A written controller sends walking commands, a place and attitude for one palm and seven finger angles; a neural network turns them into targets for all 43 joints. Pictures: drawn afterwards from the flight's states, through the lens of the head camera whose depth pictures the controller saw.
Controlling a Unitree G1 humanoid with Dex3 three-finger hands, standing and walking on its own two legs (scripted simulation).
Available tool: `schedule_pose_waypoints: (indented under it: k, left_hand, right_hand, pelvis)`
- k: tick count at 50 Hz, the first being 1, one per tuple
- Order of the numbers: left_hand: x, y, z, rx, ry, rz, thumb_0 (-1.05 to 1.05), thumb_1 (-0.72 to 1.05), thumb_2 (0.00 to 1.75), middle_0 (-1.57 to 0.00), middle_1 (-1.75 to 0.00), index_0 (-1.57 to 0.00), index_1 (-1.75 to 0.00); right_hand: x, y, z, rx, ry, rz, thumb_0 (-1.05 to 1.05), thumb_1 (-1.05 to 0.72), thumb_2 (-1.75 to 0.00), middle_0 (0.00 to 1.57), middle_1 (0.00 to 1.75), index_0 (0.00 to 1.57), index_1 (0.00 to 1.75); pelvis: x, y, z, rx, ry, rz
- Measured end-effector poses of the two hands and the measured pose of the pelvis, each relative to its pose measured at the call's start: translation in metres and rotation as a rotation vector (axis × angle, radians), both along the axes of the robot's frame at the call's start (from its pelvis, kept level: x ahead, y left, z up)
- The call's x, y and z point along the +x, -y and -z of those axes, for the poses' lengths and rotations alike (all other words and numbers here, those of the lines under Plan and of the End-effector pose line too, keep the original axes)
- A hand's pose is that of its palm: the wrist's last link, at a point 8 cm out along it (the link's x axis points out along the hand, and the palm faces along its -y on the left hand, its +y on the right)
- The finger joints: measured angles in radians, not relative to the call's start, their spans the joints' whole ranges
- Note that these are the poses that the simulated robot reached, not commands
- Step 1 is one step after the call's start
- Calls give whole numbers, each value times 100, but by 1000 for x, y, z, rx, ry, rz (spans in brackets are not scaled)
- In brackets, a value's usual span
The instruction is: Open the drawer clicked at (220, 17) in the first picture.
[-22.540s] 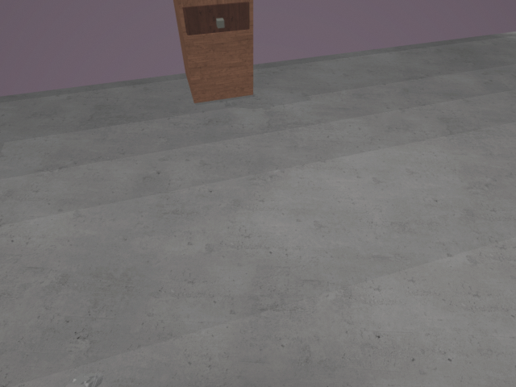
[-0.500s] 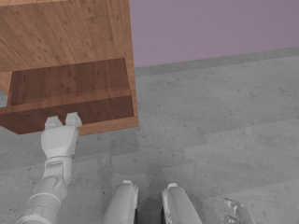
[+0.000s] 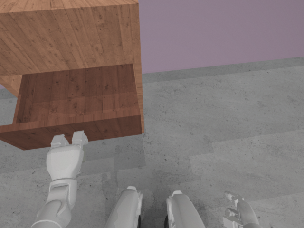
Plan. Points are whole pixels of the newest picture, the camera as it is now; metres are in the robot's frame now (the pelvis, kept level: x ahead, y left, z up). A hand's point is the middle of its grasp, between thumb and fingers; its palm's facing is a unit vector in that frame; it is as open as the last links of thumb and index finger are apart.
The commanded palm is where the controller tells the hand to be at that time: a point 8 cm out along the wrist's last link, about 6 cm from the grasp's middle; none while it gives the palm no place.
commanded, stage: pull the drawer open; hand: left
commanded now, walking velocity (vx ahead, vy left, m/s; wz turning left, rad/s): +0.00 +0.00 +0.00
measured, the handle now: (76, 147) +0.32 +0.25 -0.08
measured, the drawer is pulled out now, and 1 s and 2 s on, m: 0.18 0.26 0.30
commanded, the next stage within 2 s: open the thumb to release the handle in 1.66 s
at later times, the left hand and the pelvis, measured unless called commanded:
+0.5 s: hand (73, 179) +0.24 +0.24 -0.10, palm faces -0.08 -0.08 -0.99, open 8.0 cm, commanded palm +0.21 +0.23 -0.04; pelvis +0.00 +0.00 +0.00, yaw +0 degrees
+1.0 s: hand (73, 195) +0.20 +0.23 -0.10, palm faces -0.12 -0.09 -0.99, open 8.0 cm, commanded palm +0.17 +0.22 -0.04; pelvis +0.00 -0.01 -0.01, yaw +0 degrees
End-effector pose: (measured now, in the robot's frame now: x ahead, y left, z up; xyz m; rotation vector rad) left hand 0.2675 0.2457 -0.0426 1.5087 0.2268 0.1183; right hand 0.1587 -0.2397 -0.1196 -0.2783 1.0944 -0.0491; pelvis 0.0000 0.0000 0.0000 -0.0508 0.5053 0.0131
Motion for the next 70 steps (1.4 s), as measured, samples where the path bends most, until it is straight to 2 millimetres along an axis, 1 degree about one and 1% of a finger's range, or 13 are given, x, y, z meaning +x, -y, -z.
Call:
schedule_pose_waypoints:
  k: [13, 23, 32, 45, 70]
  left_hand:
    - [-21, 5, 0, -7, -9, -1, 5, 39, 63, -42, -135, -34, -135]
    - [-39, 9, -1, -13, -19, -3, 5, 40, 61, -42, -135, -34, -135]
    - [-56, 12, -1, -23, -29, -3, 6, 41, 60, -42, -135, -33, -135]
    - [-74, 16, -1, -29, -40, -4, 6, 41, 60, -42, -135, -33, -135]
    - [-109, 23, -3, -50, -75, -5, 7, 43, 59, -41, -135, -29, -135]
  right_hand:
    - [19, -7, -3, 10, 50, -22, 1, -91, -90, 20, 30, 20, 30]
    - [29, -10, -6, 12, 81, -45, 1, -91, -90, 20, 30, 20, 30]
    - [36, -13, -8, 13, 107, -66, 1, -91, -90, 20, 30, 20, 30]
    - [46, -15, -4, 29, 144, -89, 1, -91, -90, 20, 30, 20, 30]
    - [56, -15, 0, 37, 191, -127, 1, -91, -90, 20, 30, 20, 30]
  pelvis:
    - [2, 1, 1, 3, 7, 4]
    - [1, 1, 2, 3, 12, 2]
    - [1, 3, 3, 5, 15, 2]
    - [-1, 7, 7, 14, 18, 5]
    - [-4, 15, 14, 28, 20, 5]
